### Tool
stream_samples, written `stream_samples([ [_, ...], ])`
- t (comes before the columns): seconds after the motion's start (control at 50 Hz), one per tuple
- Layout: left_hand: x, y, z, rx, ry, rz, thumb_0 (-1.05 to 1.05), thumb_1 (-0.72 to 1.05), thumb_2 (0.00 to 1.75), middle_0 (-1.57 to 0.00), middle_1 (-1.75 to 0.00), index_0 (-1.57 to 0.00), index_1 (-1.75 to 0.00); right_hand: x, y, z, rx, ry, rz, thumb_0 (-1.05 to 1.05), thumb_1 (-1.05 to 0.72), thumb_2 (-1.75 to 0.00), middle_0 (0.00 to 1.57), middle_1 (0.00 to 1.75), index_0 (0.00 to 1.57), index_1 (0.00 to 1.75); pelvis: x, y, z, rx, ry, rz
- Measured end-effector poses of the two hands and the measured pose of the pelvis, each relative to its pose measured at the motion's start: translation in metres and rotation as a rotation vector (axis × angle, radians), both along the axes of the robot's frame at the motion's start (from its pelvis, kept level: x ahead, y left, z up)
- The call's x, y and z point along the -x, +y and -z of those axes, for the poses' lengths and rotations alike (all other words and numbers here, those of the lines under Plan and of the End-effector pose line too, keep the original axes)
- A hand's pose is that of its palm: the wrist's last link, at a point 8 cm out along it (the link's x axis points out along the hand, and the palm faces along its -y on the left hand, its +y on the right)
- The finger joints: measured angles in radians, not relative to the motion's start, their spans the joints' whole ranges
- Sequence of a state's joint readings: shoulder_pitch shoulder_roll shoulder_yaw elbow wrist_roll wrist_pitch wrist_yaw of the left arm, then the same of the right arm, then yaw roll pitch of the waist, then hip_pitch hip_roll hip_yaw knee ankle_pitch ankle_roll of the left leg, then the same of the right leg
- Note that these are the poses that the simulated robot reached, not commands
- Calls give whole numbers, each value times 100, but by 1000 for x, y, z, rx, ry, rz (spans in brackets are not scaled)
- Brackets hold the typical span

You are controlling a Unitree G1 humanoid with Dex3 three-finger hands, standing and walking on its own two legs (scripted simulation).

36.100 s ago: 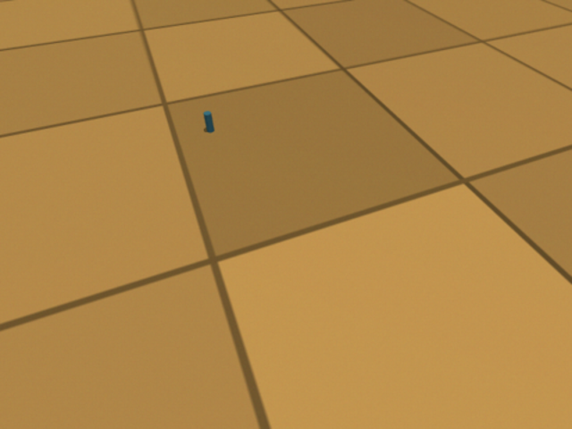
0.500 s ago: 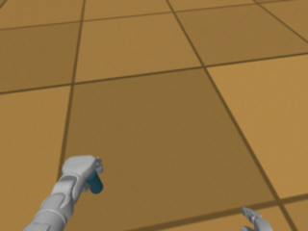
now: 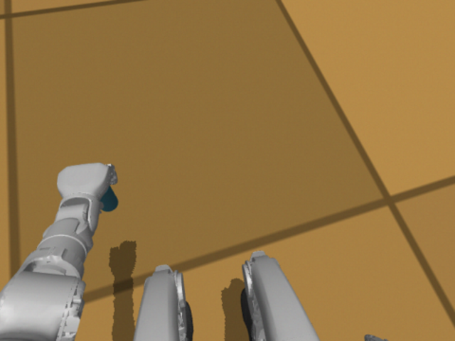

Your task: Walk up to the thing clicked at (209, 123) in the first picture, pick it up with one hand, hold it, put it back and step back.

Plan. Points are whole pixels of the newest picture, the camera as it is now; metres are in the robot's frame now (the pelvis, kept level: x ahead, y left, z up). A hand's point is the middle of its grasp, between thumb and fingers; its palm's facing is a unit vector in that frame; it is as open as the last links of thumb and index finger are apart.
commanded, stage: crouch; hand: left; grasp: from above
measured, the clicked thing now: (103, 195) +0.44 +0.23 -0.19
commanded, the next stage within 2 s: lower in 1.18 s
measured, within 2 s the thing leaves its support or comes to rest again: rests again in 1.88 s
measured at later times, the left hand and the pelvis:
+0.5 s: hand (117, 209) +0.44 +0.22 -0.29, palm faces -0.46 -0.02 -0.89, open 7.0 cm; pelvis -0.01 -0.01 -0.12, yaw -1 degrees
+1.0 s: hand (122, 211) +0.45 +0.23 -0.36, palm faces -0.46 -0.02 -0.89, open 6.9 cm; pelvis -0.02 -0.01 -0.18, yaw -3 degrees
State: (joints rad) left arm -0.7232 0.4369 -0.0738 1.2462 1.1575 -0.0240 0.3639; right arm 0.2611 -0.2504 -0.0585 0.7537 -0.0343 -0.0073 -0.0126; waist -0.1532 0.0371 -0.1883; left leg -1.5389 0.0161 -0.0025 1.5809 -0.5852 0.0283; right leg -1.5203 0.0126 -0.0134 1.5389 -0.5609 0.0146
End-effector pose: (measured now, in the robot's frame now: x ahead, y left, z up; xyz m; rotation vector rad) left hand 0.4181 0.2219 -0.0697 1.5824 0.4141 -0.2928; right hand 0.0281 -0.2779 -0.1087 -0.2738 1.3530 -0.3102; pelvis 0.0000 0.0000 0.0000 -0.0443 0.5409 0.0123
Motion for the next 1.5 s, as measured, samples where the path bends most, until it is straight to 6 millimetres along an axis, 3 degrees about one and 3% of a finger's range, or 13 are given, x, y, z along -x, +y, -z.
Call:
stream_samples([
  [0.12,-2,1,58,16,41,-2,2,44,44,-101,-51,-81,-45,13,11,46,-28,30,-10,1,-91,-90,20,30,20,29,9,1,43,9,56,-2],
  [0.26,-7,0,109,41,46,22,2,43,45,-102,-51,-83,-43,5,12,83,-40,39,-65,1,-90,-90,21,30,21,29,10,-1,81,19,105,-8],
  [0.46,-24,2,155,46,31,7,2,41,48,-103,-50,-84,-43,-12,-2,109,-37,43,-140,0,-91,-90,20,30,20,29,7,-7,114,29,137,-5],
  [0.64,-31,4,189,51,31,-8,2,42,46,-103,-50,-84,-42,-8,-8,133,-43,72,-149,0,-92,-90,20,30,20,29,8,-9,141,37,139,6],
  [0.86,-35,5,218,50,29,-5,2,43,42,-104,-47,-86,-38,14,-2,163,-70,114,-123,0,-92,-90,20,30,20,29,15,-8,170,39,126,19],
  [1.14,-44,5,237,40,36,-10,2,43,41,-105,-45,-88,-36,38,-1,184,-80,148,-118,0,-93,-91,20,30,20,30,21,-10,196,38,111,22],
  [1.5,-44,9,272,54,60,-1,2,43,38,-109,-41,-90,-33,41,-5,196,-46,164,-149,0,-92,-90,20,30,20,30,24,-8,218,59,88,32],
])
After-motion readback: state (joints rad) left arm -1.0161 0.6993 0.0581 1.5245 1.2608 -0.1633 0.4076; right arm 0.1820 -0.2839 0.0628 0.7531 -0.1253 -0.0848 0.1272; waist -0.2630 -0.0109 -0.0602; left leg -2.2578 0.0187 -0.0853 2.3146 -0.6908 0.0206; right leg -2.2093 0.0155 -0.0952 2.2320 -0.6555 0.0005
